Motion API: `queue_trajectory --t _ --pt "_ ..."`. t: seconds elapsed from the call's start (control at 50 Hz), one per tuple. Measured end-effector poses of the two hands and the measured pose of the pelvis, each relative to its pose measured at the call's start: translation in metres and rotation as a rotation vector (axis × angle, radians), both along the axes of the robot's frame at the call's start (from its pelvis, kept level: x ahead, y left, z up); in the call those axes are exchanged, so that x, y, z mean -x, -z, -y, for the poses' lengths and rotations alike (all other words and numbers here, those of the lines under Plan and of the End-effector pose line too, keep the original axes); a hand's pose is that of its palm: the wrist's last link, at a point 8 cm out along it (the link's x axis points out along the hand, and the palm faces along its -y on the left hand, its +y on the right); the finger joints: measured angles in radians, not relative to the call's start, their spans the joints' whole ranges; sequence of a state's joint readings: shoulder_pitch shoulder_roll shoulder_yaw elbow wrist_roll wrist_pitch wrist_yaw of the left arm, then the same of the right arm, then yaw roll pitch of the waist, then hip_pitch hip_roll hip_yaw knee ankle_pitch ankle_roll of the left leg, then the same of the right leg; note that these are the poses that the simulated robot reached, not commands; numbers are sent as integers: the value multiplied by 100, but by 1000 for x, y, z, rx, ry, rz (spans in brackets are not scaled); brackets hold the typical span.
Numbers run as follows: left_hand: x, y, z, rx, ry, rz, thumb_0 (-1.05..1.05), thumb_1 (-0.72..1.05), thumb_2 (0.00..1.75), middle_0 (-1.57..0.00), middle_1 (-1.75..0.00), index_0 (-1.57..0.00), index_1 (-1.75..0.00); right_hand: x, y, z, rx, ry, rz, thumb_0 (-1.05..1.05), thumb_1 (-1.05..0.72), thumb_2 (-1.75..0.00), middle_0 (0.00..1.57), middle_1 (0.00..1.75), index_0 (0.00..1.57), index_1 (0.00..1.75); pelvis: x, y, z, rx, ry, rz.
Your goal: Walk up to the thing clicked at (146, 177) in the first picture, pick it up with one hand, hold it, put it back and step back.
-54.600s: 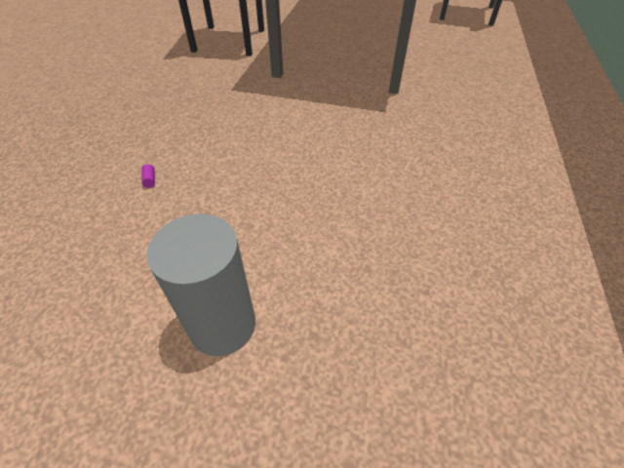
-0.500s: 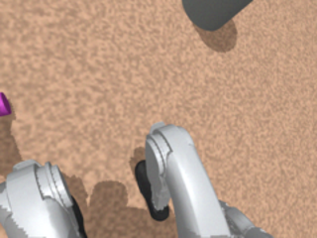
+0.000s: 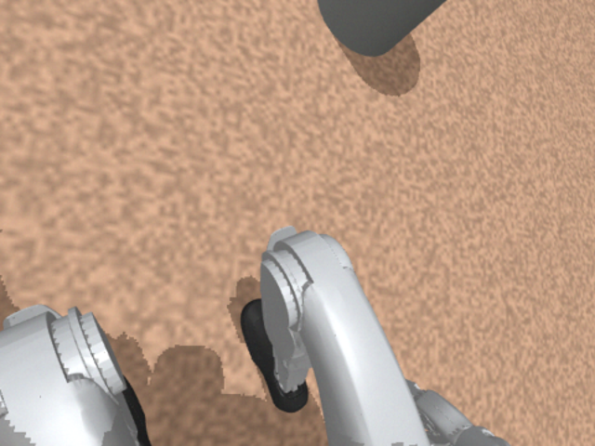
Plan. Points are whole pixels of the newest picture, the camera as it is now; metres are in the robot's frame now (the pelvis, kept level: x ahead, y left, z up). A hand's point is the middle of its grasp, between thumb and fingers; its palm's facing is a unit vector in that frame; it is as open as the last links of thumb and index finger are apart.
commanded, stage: open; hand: left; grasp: from above
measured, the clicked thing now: out of the picture +0.45 +0.32 -0.27
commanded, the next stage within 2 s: withdraw in 0.90 s
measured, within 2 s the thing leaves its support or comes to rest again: neither
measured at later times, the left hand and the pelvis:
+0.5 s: hand out of the picture +0.45 +0.32 -0.23, palm faces -0.43 -0.14 -0.89, open 10.6 cm; pelvis +0.00 +0.00 +0.00, yaw -1 degrees
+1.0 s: hand out of the picture +0.44 +0.32 -0.23, palm faces -0.44 -0.15 -0.89, open 13.0 cm; pelvis +0.00 +0.00 +0.00, yaw -1 degrees
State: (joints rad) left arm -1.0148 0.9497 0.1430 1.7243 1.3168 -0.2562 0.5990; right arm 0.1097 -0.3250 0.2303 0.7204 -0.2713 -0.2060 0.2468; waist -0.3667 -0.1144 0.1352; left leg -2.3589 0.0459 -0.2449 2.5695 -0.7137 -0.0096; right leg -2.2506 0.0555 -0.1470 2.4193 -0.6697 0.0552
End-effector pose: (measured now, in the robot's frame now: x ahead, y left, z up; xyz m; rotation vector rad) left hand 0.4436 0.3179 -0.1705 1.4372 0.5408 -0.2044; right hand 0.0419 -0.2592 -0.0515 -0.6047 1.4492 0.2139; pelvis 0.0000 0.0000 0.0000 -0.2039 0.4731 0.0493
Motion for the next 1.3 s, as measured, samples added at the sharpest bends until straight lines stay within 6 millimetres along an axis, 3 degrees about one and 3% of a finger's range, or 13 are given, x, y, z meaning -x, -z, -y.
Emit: queue_trajectory --t 0.12,0.36,0.76,1.08,1.2,1.3 --pt "1 0 1 -5 15 0 -1 29 13 -93 -14 -93 -14 -4 -1 -4 -14 -27 17 0 -90 -90 21 30 20 30 1 0 -1 5 2 6" --pt "-2 -1 0 -10 0 34 0 15 38 -72 -36 -72 -36 -13 -4 -7 -25 -57 42 0 -89 -89 21 30 20 30 2 -2 -2 13 6 5" --pt "-7 3 -2 -10 -24 5 0 -18 72 -37 -67 -37 -69 -4 -5 -6 -37 -33 -3 0 -89 -90 21 30 20 30 0 -4 -1 11 4 -4" --pt "-3 -2 -3 1 7 16 0 -31 84 -21 -84 -22 -84 -4 -7 -6 -9 -33 12 0 -89 -89 21 30 20 30 3 -4 -1 14 6 2" --pt "-14 -18 -10 -24 -18 112 0 -36 87 -18 -89 -20 -88 -6 -7 -6 -21 -31 18 0 -90 -89 21 30 20 30 1 -4 0 9 2 -12" --pt "-25 -57 -17 -72 -71 219 0 -41 90 -15 -92 -17 -91 -12 -3 -5 -61 17 29 0 -90 -90 21 30 20 30 -4 -10 1 2 -2 -56"
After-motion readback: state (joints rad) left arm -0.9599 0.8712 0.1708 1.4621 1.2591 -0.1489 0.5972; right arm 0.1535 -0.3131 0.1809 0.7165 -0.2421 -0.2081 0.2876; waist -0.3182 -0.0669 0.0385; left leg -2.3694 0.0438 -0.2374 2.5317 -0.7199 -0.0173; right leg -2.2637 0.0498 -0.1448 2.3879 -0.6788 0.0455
